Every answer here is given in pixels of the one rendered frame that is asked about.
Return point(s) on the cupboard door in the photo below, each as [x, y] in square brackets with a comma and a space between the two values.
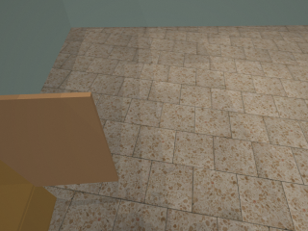
[54, 139]

